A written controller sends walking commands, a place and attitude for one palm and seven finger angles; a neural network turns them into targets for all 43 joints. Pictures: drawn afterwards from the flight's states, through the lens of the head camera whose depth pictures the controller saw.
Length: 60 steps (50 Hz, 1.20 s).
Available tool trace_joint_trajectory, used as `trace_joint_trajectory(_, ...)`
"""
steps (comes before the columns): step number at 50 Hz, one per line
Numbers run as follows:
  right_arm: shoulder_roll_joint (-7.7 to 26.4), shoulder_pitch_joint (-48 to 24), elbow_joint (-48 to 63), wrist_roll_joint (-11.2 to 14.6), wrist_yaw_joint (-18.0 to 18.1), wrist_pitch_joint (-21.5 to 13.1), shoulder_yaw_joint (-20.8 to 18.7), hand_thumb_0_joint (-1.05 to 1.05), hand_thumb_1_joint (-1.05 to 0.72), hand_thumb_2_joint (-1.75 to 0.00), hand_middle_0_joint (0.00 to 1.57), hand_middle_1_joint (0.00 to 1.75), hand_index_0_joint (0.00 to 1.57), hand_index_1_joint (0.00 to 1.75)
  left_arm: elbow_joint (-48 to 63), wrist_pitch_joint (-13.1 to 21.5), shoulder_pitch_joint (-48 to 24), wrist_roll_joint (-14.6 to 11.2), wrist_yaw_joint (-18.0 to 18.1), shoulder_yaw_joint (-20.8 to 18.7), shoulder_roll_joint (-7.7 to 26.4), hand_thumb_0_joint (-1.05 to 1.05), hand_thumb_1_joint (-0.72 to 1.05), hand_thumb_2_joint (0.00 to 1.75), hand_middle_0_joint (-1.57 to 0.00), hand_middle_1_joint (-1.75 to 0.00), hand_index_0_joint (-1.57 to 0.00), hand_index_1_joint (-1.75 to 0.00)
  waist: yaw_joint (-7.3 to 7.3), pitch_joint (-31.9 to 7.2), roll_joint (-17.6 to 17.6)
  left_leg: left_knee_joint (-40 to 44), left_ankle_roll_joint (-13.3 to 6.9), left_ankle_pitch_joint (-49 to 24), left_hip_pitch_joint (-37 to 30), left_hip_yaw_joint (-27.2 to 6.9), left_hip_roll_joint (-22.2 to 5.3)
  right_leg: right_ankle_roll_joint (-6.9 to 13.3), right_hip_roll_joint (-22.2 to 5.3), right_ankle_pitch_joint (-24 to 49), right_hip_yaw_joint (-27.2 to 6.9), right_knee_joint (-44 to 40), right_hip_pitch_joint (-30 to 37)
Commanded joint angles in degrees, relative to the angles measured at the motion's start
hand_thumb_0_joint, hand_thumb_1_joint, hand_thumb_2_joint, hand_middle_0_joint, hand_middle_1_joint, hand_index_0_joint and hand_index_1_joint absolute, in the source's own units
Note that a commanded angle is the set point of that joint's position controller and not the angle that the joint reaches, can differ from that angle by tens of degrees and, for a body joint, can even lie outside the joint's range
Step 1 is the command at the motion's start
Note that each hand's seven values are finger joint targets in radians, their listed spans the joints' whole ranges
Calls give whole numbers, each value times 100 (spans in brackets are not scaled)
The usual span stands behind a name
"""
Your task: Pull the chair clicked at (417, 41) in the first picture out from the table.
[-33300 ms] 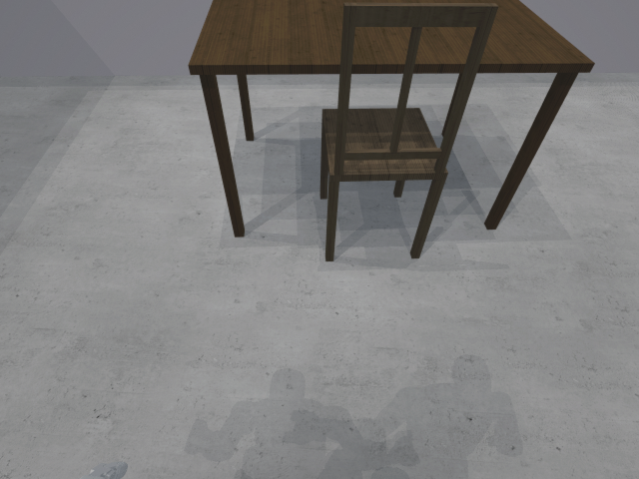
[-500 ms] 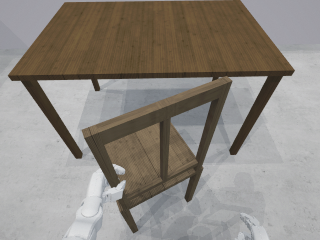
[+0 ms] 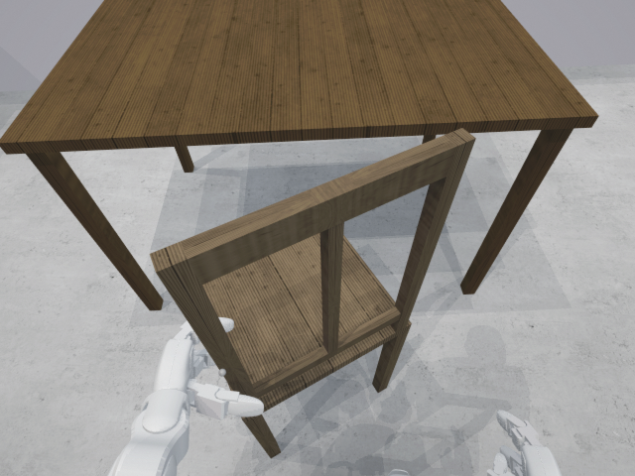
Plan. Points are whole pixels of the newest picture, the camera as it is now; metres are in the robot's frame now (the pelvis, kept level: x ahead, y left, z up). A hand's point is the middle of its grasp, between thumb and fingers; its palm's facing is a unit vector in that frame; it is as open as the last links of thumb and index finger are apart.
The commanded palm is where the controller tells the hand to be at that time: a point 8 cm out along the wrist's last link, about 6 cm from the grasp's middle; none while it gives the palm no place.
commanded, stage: open the thumb and straighten the fingers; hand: left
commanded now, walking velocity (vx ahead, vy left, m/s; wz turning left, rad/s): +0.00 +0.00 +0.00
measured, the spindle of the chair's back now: (330, 299) +0.37 -0.01 -0.03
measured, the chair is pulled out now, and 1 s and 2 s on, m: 0.27 0.27 0.27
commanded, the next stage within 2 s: draw the fingers out of the gap in 0.28 s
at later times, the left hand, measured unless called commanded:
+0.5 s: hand (214, 384) +0.25 +0.15 -0.05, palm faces +0.05 -0.98 -0.20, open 17.4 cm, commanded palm +0.22 +0.19 -0.02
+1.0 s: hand (205, 451) +0.17 +0.14 -0.05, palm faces +0.07 -0.98 -0.20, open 17.5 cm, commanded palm +0.14 +0.19 -0.02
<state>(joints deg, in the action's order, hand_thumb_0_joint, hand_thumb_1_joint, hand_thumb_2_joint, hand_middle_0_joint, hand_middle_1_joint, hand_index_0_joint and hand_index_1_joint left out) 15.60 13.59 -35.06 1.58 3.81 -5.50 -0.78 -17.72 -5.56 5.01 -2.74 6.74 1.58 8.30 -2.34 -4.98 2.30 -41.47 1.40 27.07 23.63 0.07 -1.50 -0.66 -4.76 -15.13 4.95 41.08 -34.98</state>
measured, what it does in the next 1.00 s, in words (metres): stands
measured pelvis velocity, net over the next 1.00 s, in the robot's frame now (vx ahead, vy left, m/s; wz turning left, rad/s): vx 0.01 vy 0.00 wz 0.03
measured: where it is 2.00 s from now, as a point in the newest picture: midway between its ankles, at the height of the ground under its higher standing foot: outside the picture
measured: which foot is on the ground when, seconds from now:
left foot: down 0.00-1.00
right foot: down 0.00-1.00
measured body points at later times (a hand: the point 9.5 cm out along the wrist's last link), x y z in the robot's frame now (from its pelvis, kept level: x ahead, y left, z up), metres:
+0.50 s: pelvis +0.01 +0.00 -0.01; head +0.06 -0.01 +0.44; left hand +0.24 +0.20 -0.04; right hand +0.17 -0.25 -0.10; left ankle -0.07 +0.13 -0.71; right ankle +0.05 -0.13 -0.71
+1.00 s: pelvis +0.01 +0.00 -0.02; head +0.04 +0.00 +0.43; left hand +0.16 +0.20 -0.03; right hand +0.19 -0.23 -0.09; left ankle -0.07 +0.13 -0.71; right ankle +0.05 -0.13 -0.71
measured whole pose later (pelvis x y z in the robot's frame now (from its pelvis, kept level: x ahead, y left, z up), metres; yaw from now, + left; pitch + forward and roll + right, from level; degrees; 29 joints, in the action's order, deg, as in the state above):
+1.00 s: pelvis +0.01 +0.00 -0.02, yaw +2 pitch +11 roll -1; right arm 13.0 13.6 -28.4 1.0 5.6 -7.3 0.6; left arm 8.1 -8.9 32.1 -0.1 6.4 5.9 8.7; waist -1.4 -8.1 2.3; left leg -51.4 1.3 32.6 30.1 -2.2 -1.3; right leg -0.9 -5.8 -20.4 6.5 49.8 -40.3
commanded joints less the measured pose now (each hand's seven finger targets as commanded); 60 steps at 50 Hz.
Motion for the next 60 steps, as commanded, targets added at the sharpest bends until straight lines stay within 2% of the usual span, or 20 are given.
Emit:
trace_joint_trajectory(1, 726, -243, 859, 2, 101, -367, -227, 0, -90, -90, 20, 30, 20, 30, 1365, 235, -815, 41, 53, -208, 545, 0, -55, 20, -15, -43, -15, -43, -51, -1309, -437, 527, -81, -1850, 611, 30, 44, 123, 34, 1331, -55, -197, 1850)
trace_joint_trajectory(2, 719, -269, 876, -7, 98, -372, -212, 0, -90, -90, 20, 30, 20, 30, 1463, 224, -839, 68, 43, -116, 478, 0, -55, 20, -13, -36, -13, -36, -52, -1323, -303, 515, -71, -1857, 603, 18, 56, 130, 28, 1309, -44, -161, 1806)
trace_joint_trajectory(5, 746, -264, 904, -11, 123, -324, -210, 0, -90, -90, 20, 30, 20, 30, 1271, 146, -703, 79, 1, -464, 810, 0, -55, 20, -5, -14, -5, -14, -6, -1164, -429, 439, -73, -1685, 835, 4, 75, 126, 18, 1174, -53, -128, 1780)
trace_joint_trajectory(7, 683, -266, 980, -18, 114, -351, -197, 0, -90, -90, 20, 30, 20, 30, 1551, 154, -482, 88, -33, -314, 633, 0, -55, 20, 0, 0, 0, 0, 17, -1386, -220, 382, -69, -1937, 686, 28, 74, 144, 18, 1394, -46, -45, 1831)
trace_joint_trajectory(11, 698, -236, 992, -20, 136, -382, -163, 0, -90, -90, 20, 30, 20, 30, 1685, 97, -597, 47, -66, -88, 478, 0, -55, 20, 0, 0, 0, 0, -108, -1288, -358, 283, -79, -1987, 691, -24, 73, 123, 39, 1431, 4, -8, 1660)
trace_joint_trajectory(15, 716, -228, 1008, -35, 146, -404, -182, 0, -90, -90, 20, 30, 20, 30, 1795, 18, -517, 78, -54, -124, 551, 0, -55, 20, 0, 0, 0, 0, -65, -1391, -162, 217, -56, -2156, 619, -74, 72, 145, 26, 1511, 48, 75, 1615)
trace_joint_trajectory(18, 689, -189, 1044, -44, 119, -391, -159, 0, -90, -90, 20, 30, 20, 30, 1933, -51, -442, 125, -16, 121, 325, 0, -55, 20, 0, 0, 0, 0, -118, -1378, -268, 177, -48, -2325, 579, -91, 57, 137, 34, 1616, 89, 125, 1519)
trace_joint_trajectory(19, 734, -136, 1008, -56, 139, -341, -184, 0, -90, -90, 20, 30, 20, 30, 1562, -71, -56, 134, 22, -548, 899, 0, -55, 20, 0, 0, 0, 0, 4, -1305, -440, 162, -31, -2245, 816, -99, 79, 151, 41, 1635, 77, 185, 1606)
trace_joint_trajectory(20, 732, -211, 1082, -75, 130, -307, -180, 0, -90, -90, 20, 30, 20, 30, 1613, -79, 373, 135, -1, -510, 839, 0, -55, 20, 0, 0, 0, 0, 153, -1390, -351, 197, -25, -2269, 863, -93, 103, 187, 25, 1720, 74, 198, 1776)
trace_joint_trajectory(24, 636, -282, 1327, -30, 90, -288, -173, 0, -90, -90, 20, 30, 20, 30, 2390, -39, 818, 160, -54, -113, 544, 0, -55, 20, 0, 0, 0, 0, 63, -1425, -120, 130, -29, -2328, 817, -28, 83, 172, 14, 1731, 31, 215, 1714)
trace_joint_trajectory(29, 632, -191, 1367, -51, 155, -393, -170, 0, -90, -90, 20, 30, 20, 30, 2877, 9, 1012, 162, 29, 92, 464, 0, -55, 20, 0, 0, 0, 0, -76, -1302, -281, 19, -60, -2078, 829, -86, 100, 124, 42, 1438, 65, 219, 1447)
trace_joint_trajectory(30, 637, -210, 1364, -47, 178, -422, -179, 0, -90, -90, 20, 30, 20, 30, 2940, 30, 1109, 174, 64, -38, 620, 0, -55, 20, 0, 0, 0, 0, -34, -1255, -179, 3, -55, -2073, 847, -110, 110, 158, 38, 1402, 72, 228, 1449)
trace_joint_trajectory(34, 583, -182, 1405, -52, 184, -480, -156, 0, -90, -90, 20, 30, 20, 30, 3215, 79, 1578, 237, 84, 168, 458, 0, -55, 20, 0, 0, 0, 0, -52, -1261, -165, -72, -52, -2115, 871, -126, 129, 149, 42, 1361, 82, 313, 1322)
trace_joint_trajectory(38, 554, -257, 1441, -49, 216, -487, -162, 0, -90, -90, 20, 30, 20, 30, 3245, 27, 2004, 236, 53, 95, 510, 0, -55, 20, 0, 0, 0, 0, -6, -1180, -322, -107, -65, -1828, 1028, -127, 153, 131, 46, 1116, 77, 318, 1290)
trace_joint_trajectory(40, 554, -329, 1463, -38, 233, -481, -159, 0, -90, -90, 20, 30, 20, 30, 3301, -5, 2118, 253, 43, 66, 588, 0, -55, 20, 0, 0, 0, 0, 20, -1049, -174, -94, -66, -1708, 1085, -153, 155, 153, 35, 946, 81, 300, 1219)
trace_joint_trajectory(42, 500, -341, 1538, -36, 225, -505, -154, 0, -90, -90, 20, 30, 20, 30, 3470, -17, 2448, 256, 34, 262, 372, 0, -55, 20, 0, 0, 0, 0, 27, -1096, -274, -111, -69, -1739, 1060, -162, 155, 146, 48, 933, 100, 338, 1209)
trace_joint_trajectory(47, 466, -358, 1603, -38, 248, -501, -172, 0, -90, -90, 20, 30, 20, 30, 3698, -37, 2867, 281, 41, 210, 438, 0, -55, 20, 0, 0, 0, 0, 48, -1087, -365, -198, -84, -1618, 1192, -147, 174, 134, 57, 857, 82, 371, 1175)
trace_joint_trajectory(51, 439, -386, 1646, -26, 264, -488, -180, 0, -90, -90, 20, 30, 20, 30, 3920, 8, 3145, 328, 17, 197, 495, 0, -55, 20, 0, 0, 0, 0, 60, -986, -146, -245, -78, -1546, 1269, -152, 193, 162, 61, 740, 79, 415, 1050)
trace_joint_trajectory(55, 421, -400, 1678, -17, 284, -524, -204, 0, -90, -90, 20, 30, 20, 30, 4053, 75, 3371, 336, -27, 286, 470, 0, -55, 20, 0, 0, 0, 0, 26, -878, -295, -313, -102, -1381, 1390, -177, 185, 155, 72, 536, 85, 417, 913)
trace_joint_trajectory(60, 351, -446, 1704, 11, 292, -535, -264, 0, -90, -90, 20, 30, 20, 30, 4203, 186, 4071, 345, -56, 181, 525, 0, -55, 20, 0, 0, 0, 0, 113, -919, -224, -379, -90, -1367, 1522, -172, 196, 185, 82, 496, 92, 497, 890)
